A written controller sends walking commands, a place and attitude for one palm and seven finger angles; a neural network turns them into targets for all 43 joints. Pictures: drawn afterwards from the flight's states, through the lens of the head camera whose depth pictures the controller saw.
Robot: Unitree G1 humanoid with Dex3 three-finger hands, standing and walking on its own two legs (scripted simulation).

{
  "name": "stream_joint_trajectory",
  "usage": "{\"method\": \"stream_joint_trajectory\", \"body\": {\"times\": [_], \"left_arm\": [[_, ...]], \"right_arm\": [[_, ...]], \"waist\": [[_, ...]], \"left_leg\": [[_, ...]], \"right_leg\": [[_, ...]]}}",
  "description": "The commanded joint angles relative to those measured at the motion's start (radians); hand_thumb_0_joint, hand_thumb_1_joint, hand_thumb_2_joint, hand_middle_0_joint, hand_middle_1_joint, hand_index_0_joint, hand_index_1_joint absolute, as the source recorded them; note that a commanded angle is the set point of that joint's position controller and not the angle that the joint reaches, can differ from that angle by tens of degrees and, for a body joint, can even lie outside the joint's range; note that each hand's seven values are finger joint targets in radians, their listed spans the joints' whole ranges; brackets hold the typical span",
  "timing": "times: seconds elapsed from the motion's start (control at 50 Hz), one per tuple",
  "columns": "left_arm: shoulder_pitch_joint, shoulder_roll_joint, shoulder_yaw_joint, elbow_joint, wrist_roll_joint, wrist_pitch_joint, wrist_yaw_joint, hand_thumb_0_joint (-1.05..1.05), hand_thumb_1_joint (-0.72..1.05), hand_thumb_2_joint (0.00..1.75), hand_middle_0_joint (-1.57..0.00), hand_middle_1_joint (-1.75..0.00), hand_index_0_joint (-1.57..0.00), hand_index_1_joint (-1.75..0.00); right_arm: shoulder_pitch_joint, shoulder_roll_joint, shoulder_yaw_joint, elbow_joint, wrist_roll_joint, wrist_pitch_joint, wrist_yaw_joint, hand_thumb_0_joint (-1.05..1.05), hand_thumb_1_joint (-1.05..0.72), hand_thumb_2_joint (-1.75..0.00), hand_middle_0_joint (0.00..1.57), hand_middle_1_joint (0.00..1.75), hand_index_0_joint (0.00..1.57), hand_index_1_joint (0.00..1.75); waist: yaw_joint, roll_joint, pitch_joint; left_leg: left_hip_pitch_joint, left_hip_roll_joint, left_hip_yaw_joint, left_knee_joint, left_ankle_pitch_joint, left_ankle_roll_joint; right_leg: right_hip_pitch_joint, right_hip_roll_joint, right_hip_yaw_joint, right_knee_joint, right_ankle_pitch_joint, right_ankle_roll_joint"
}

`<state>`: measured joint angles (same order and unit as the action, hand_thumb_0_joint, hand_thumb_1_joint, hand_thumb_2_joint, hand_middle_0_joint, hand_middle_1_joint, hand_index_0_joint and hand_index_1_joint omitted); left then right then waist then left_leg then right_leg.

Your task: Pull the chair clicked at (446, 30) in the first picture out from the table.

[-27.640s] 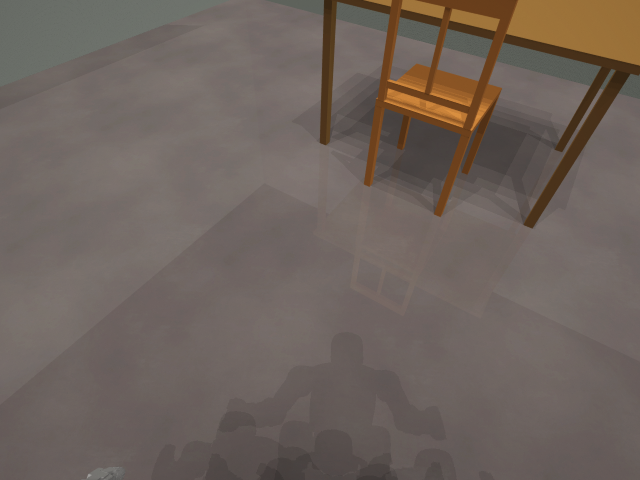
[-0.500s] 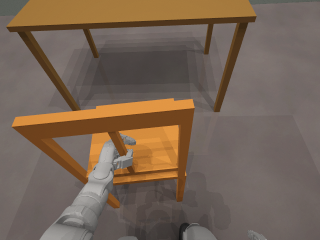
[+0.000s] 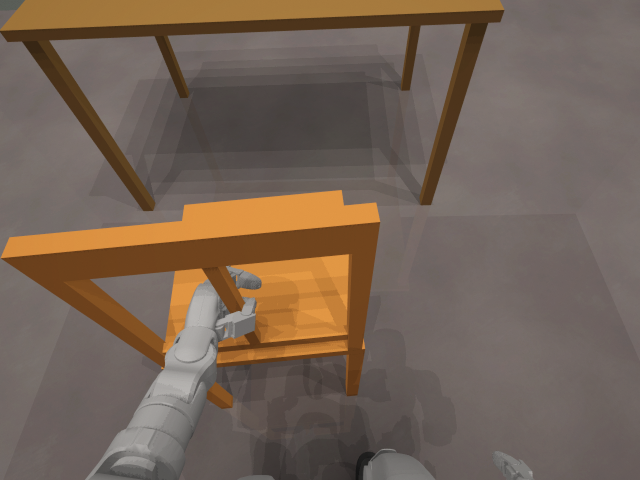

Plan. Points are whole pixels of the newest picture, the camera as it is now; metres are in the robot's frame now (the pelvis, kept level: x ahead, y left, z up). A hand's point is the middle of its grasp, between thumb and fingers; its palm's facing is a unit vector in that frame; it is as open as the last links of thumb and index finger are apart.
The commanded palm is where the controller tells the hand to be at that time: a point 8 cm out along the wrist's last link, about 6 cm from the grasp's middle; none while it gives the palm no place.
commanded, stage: stop walking, hand still on the chair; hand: left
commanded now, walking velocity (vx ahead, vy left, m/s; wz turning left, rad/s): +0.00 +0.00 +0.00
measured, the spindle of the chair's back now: (237, 307) +0.35 +0.14 -0.07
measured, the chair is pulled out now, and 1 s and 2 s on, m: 0.56 0.57 0.57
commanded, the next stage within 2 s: open the thumb and straighten the fingers in 0.84 s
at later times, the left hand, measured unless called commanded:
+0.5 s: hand (247, 324) +0.31 +0.12 -0.05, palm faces -0.06 -0.99 -0.15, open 5.2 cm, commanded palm +0.30 +0.17 -0.04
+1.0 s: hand (246, 324) +0.32 +0.12 -0.06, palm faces -0.09 -0.99 -0.13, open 5.3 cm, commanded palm +0.29 +0.17 -0.04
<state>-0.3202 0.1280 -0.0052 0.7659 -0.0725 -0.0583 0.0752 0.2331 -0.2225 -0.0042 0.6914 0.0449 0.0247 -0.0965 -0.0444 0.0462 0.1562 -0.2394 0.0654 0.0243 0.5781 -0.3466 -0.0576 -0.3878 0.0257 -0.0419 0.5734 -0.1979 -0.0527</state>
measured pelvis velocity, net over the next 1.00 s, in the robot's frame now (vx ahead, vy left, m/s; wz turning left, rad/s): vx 0.04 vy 0.03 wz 0.01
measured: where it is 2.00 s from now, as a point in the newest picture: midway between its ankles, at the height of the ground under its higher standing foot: outside the picture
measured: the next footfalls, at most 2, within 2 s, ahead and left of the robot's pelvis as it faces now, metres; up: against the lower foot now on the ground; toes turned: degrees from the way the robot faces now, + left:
none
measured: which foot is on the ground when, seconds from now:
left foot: down 0.00-1.00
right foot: down 0.00-1.00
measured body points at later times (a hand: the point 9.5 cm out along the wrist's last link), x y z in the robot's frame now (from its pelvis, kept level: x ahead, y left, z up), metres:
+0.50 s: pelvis +0.03 +0.02 +0.01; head +0.07 +0.00 +0.46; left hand +0.31 +0.17 -0.04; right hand +0.17 -0.22 -0.11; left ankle -0.03 +0.15 -0.73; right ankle +0.06 -0.08 -0.73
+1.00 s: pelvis +0.04 +0.03 +0.01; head +0.07 +0.02 +0.46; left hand +0.32 +0.17 -0.04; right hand +0.16 -0.22 -0.12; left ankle -0.03 +0.15 -0.73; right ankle +0.06 -0.08 -0.73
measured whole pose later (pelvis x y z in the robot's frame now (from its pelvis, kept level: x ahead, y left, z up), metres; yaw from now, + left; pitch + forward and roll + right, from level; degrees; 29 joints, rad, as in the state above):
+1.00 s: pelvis +0.04 +0.03 +0.01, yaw +0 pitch +2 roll +0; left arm -0.14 0.08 -0.12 0.69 -0.05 -0.05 0.09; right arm 0.21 -0.22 0.01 0.69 0.04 0.06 -0.08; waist -0.04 0.03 0.03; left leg -0.16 0.03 0.04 0.48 -0.35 -0.02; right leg -0.32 -0.01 -0.03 0.51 -0.22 -0.01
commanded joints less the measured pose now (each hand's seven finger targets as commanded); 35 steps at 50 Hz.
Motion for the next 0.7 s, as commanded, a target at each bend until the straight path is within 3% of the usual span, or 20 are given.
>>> {"method": "stream_joint_trajectory", "body": {"times": [0.0,0.06,0.12,0.16,0.28,0.32,0.34,0.42,0.44,0.5,0.56,0.6,0.68], "left_arm": [[-0.248,0.16,0.032,-0.266,0.024,-0.07,0.024,0.0,0.9,0.9,-0.5,-1.45,-0.5,-1.45],[-0.221,0.15,0.024,-0.267,0.026,-0.066,0.033,0.0,0.9,0.9,-0.5,-1.45,-0.5,-1.45],[-0.191,0.138,0.018,-0.264,0.028,-0.063,0.035,0.0,0.9,0.9,-0.5,-1.45,-0.5,-1.45],[-0.171,0.137,0.01,-0.267,0.028,-0.06,0.038,0.0,0.9,0.9,-0.5,-1.45,-0.5,-1.45],[-0.124,0.108,-0.016,-0.279,0.031,-0.054,0.034,0.0,0.9,0.9,-0.5,-1.45,-0.5,-1.45],[-0.119,0.104,-0.021,-0.28,0.031,-0.053,0.034,0.0,0.9,0.9,-0.5,-1.45,-0.5,-1.45],[-0.113,0.11,-0.025,-0.284,0.031,-0.052,0.036,0.0,0.9,0.9,-0.5,-1.45,-0.5,-1.45],[-0.094,0.084,-0.04,-0.286,0.035,-0.051,0.033,0.0,0.9,0.9,-0.5,-1.45,-0.5,-1.45],[-0.09,0.091,-0.045,-0.289,0.034,-0.051,0.034,0.0,0.9,0.9,-0.5,-1.45,-0.5,-1.45],[-0.076,0.067,-0.058,-0.285,0.035,-0.052,0.03,0.0,0.9,0.9,-0.5,-1.45,-0.5,-1.45],[-0.066,0.072,-0.059,-0.289,0.037,-0.055,0.03,0.0,0.9,0.9,-0.5,-1.45,-0.5,-1.45],[-0.062,0.058,-0.069,-0.289,0.038,-0.056,0.026,0.0,0.9,0.9,-0.5,-1.45,-0.5,-1.45],[-0.059,0.054,-0.078,-0.296,0.039,-0.061,0.025,0.0,0.9,0.9,-0.5,-1.45,-0.5,-1.45]], "right_arm": [[-0.033,-0.117,-0.031,-0.138,-0.003,-0.035,-0.021,0.0,-0.9,-0.9,0.2,0.3,0.2,0.3],[-0.04,-0.12,-0.029,-0.138,-0.003,-0.031,-0.023,0.0,-0.9,-0.9,0.2,0.3,0.2,0.3],[-0.059,-0.113,-0.028,-0.152,-0.001,-0.026,-0.02,0.0,-0.9,-0.9,0.2,0.3,0.2,0.3],[-0.058,-0.117,-0.03,-0.144,-0.002,-0.024,-0.022,0.0,-0.9,-0.9,0.2,0.3,0.2,0.3],[-0.077,-0.114,-0.028,-0.156,-0.007,-0.017,-0.021,0.0,-0.9,-0.9,0.2,0.3,0.2,0.3],[-0.081,-0.112,-0.027,-0.16,-0.008,-0.011,-0.021,0.0,-0.9,-0.9,0.2,0.3,0.2,0.3],[-0.08,-0.118,-0.029,-0.152,-0.007,-0.012,-0.023,0.0,-0.9,-0.9,0.2,0.3,0.2,0.3],[-0.086,-0.11,-0.023,-0.161,-0.015,-0.007,-0.019,0.0,-0.9,-0.9,0.2,0.3,0.2,0.3],[-0.081,-0.116,-0.025,-0.153,-0.013,-0.009,-0.021,0.0,-0.9,-0.9,0.2,0.3,0.2,0.3],[-0.083,-0.108,-0.02,-0.159,-0.018,-0.005,-0.019,0.0,-0.9,-0.9,0.2,0.3,0.2,0.3],[-0.079,-0.112,-0.022,-0.152,-0.019,-0.005,-0.019,0.0,-0.9,-0.9,0.2,0.3,0.2,0.3],[-0.081,-0.106,-0.019,-0.153,-0.02,-0.004,-0.016,0.0,-0.9,-0.9,0.2,0.3,0.2,0.3],[-0.079,-0.106,-0.018,-0.147,-0.021,-0.003,-0.016,0.0,-0.9,-0.9,0.2,0.3,0.2,0.3]], "waist": [[0.037,-0.072,-0.44],[0.039,-0.035,-0.418],[0.042,-0.084,-0.412],[0.04,-0.049,-0.409],[0.04,-0.03,-0.412],[0.039,-0.053,-0.409],[0.036,-0.014,-0.402],[0.04,-0.037,-0.397],[0.036,-0.018,-0.393],[0.04,-0.053,-0.391],[0.039,-0.038,-0.392],[0.039,-0.06,-0.395],[0.039,-0.033,-0.39]], "left_leg": [[0.05,0.029,-0.022,-0.083,0.08,0.066],[0.063,0.042,-0.028,-0.113,0.102,0.073],[0.068,0.029,-0.007,-0.096,0.118,0.064],[0.083,0.032,-0.012,-0.11,0.145,0.062],[0.109,0.051,-0.017,-0.115,0.267,0.059],[0.1,0.05,-0.019,-0.117,0.267,0.055],[0.108,0.055,-0.026,-0.129,0.28,0.056],[0.108,0.065,-0.031,-0.131,0.332,0.057],[0.112,0.066,-0.036,-0.137,0.349,0.057],[0.106,0.068,-0.036,-0.14,0.348,0.058],[0.114,0.07,-0.036,-0.141,0.375,0.057],[0.122,0.071,-0.036,-0.136,0.397,0.056],[0.119,0.072,-0.039,-0.147,0.394,0.057]], "right_leg": [[0.269,-0.167,0.168,-0.136,0.106,0.047],[0.267,-0.146,0.151,-0.15,0.063,0.058],[0.28,-0.16,0.163,-0.162,0.123,0.065],[0.286,-0.162,0.16,-0.16,0.168,0.057],[0.304,-0.153,0.136,-0.12,0.32,0.043],[0.31,-0.155,0.134,-0.117,0.319,0.036],[0.307,-0.151,0.135,-0.116,0.33,0.03],[0.307,-0.144,0.119,-0.101,0.346,0.027],[0.312,-0.143,0.115,-0.102,0.366,0.025],[0.307,-0.141,0.108,-0.097,0.347,0.026],[0.313,-0.143,0.107,-0.094,0.38,0.023],[0.313,-0.145,0.105,-0.088,0.401,0.021],[0.311,-0.143,0.101,-0.089,0.382,0.02]]}}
